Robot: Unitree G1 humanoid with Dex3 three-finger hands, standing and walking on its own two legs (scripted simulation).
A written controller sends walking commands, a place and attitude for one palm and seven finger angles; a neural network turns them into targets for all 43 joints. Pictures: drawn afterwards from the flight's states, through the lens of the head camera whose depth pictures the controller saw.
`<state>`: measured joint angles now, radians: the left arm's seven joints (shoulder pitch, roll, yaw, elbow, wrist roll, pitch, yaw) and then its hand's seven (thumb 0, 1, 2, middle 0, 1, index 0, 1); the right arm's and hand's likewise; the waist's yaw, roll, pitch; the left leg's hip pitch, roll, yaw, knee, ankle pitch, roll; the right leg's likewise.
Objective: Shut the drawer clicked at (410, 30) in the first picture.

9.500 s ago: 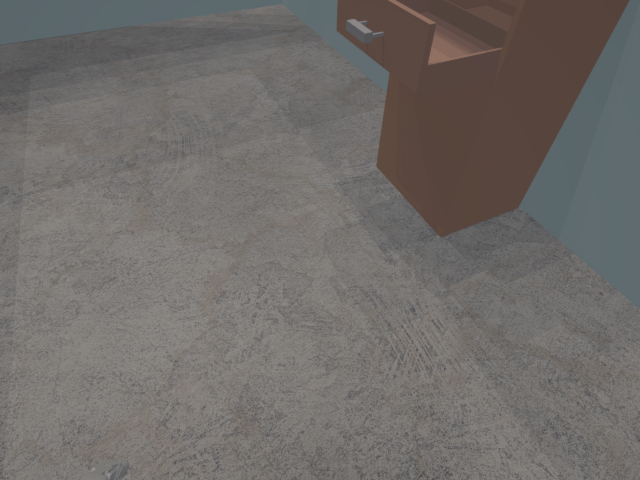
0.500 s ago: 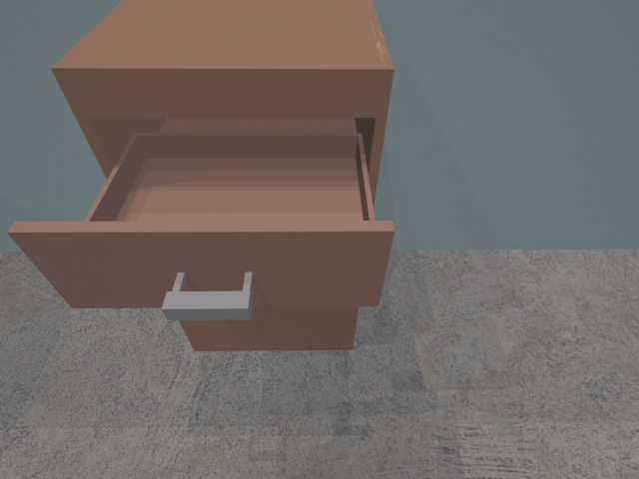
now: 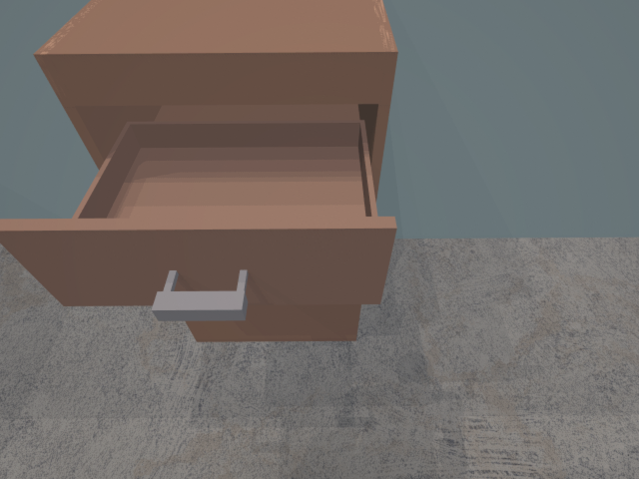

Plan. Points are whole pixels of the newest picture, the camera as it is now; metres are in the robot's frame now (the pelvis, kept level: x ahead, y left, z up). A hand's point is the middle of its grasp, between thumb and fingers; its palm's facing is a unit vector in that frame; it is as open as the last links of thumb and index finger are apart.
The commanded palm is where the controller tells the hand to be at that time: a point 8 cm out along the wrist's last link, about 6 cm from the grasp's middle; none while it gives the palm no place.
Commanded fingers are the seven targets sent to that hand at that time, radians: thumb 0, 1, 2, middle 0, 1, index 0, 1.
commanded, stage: look again from close up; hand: left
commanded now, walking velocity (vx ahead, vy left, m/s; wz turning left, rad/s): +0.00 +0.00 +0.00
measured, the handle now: (204, 291) +0.34 +0.17 +0.03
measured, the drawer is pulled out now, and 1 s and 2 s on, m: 0.28 0.28 0.28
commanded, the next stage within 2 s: raise the hand and make a fist in 0.34 s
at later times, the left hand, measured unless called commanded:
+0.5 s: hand out of the picture +0.08 +0.21 -0.15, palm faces +0.11 -0.97 -0.21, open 7.3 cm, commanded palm +0.11 +0.24 -0.06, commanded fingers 0.00 0.90 0.90 -0.28 -0.39 -0.28 -0.39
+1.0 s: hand (172, 457) +0.15 +0.17 +0.01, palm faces +0.12 -0.99 -0.07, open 5.2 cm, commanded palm +0.13 +0.22 +0.01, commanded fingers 0.00 0.90 0.90 -0.78 -0.93 -0.78 -0.93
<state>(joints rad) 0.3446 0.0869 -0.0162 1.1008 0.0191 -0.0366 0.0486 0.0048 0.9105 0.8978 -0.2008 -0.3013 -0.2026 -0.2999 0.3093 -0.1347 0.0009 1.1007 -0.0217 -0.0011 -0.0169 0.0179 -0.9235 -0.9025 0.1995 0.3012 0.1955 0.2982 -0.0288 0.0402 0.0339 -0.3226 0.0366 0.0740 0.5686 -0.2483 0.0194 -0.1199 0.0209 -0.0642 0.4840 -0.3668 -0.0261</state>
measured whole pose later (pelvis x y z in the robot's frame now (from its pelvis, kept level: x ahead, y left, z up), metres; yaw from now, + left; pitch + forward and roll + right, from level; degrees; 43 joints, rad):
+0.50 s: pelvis +0.02 +0.02 +0.00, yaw -1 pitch +1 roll +0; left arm 0.39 0.18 0.03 0.65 -0.04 0.08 0.06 0.01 0.91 0.90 -0.20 -0.30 -0.21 -0.30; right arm 0.23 -0.18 0.01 0.95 0.01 -0.08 -0.03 0.01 -0.91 -0.90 0.20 0.30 0.20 0.30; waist 0.01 -0.03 0.03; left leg -0.29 0.00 0.12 0.54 -0.26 0.05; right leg -0.14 -0.02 -0.03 0.54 -0.38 0.00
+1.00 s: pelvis -0.01 -0.01 -0.07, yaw +4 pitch +9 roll -1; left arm 0.58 0.20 0.07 -0.14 -0.24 -0.46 -0.17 0.02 0.90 0.90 -0.59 -0.72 -0.59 -0.72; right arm 0.21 -0.24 0.01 0.50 0.04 -0.22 -0.04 0.01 -0.91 -0.90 0.20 0.30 0.20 0.30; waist 0.02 0.04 -0.13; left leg -0.77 0.02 -0.01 1.06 -0.44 0.01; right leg -0.68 0.04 -0.17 1.03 -0.51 -0.10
